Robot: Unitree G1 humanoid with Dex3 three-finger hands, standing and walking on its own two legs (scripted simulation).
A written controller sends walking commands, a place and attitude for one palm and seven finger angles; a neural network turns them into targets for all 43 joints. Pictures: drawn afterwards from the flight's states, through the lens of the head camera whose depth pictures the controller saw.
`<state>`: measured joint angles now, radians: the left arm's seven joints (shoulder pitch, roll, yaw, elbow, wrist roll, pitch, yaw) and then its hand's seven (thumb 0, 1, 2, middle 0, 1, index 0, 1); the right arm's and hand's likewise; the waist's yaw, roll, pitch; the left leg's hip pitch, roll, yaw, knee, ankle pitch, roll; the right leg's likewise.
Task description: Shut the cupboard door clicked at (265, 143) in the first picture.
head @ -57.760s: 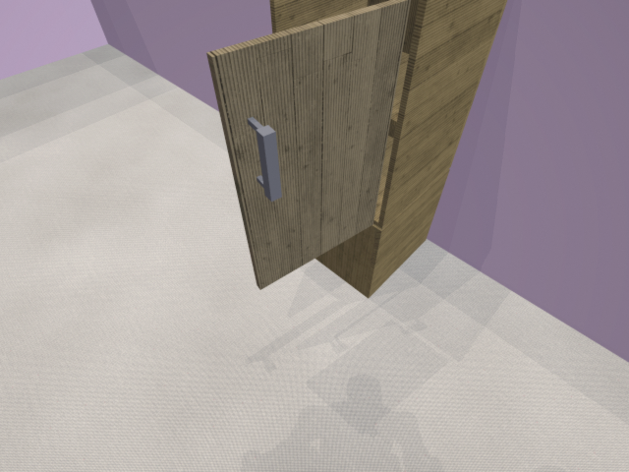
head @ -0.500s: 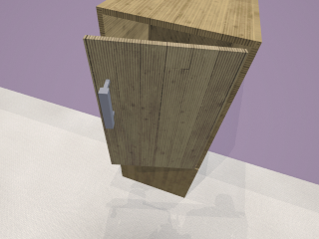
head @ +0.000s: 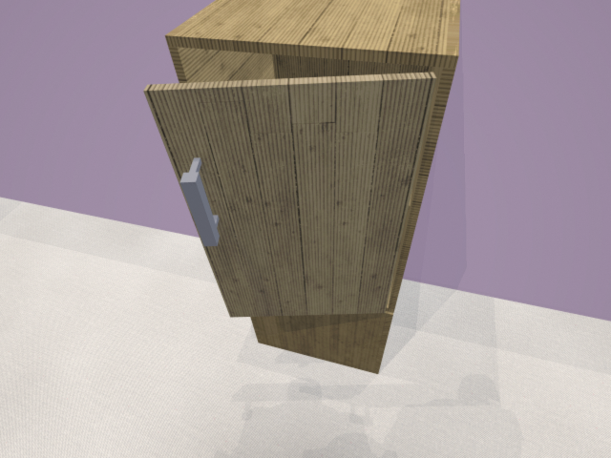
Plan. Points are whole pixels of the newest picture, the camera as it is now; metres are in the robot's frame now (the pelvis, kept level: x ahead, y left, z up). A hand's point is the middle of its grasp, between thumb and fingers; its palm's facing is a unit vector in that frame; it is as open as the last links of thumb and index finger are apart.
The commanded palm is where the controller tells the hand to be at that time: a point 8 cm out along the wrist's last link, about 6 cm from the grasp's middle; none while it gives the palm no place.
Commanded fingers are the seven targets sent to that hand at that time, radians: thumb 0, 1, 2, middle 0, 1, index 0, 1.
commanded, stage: come to a stop and stand still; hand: left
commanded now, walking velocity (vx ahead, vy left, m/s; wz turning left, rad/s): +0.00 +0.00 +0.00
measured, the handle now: (204, 203) +0.48 +0.19 +0.08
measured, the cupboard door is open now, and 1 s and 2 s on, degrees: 17 17 17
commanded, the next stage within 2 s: look again from close up in 0.74 s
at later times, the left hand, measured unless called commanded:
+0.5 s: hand out of the picture +0.05 +0.16 -0.17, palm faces -0.04 -0.98 -0.20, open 7.4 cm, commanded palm none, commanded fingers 0.00 0.90 0.90 -0.20 -0.30 -0.20 -0.30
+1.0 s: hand out of the picture +0.07 +0.17 -0.16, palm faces -0.02 -0.97 -0.25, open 7.4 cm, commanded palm none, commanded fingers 0.00 0.90 0.90 -0.20 -0.30 -0.20 -0.30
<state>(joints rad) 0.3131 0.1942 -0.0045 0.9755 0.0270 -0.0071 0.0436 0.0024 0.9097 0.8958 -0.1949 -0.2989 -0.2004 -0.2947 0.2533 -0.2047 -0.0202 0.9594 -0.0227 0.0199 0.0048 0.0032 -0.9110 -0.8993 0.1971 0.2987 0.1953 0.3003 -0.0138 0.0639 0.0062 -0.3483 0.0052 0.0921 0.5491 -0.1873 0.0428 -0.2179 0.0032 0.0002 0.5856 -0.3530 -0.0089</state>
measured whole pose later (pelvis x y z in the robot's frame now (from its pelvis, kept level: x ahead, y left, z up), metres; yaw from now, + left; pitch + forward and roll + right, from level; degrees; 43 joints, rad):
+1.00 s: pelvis +0.05 -0.03 +0.01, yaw -1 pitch +0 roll +1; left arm 0.25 0.23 -0.01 1.10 0.02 -0.02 0.03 0.00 0.91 0.90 -0.20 -0.30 -0.20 -0.29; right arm 0.16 -0.21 0.01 1.11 -0.01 -0.02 -0.01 0.00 -0.91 -0.90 0.20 0.30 0.20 0.30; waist 0.01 -0.02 0.03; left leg -0.22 0.02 0.10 0.43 -0.20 0.00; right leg -0.08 0.03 0.01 0.42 -0.34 -0.04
